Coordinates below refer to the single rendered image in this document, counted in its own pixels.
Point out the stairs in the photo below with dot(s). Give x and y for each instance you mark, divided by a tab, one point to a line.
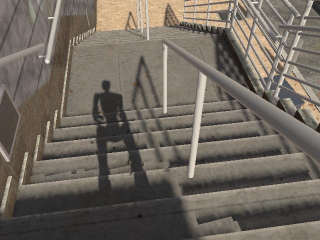
124	176
134	34

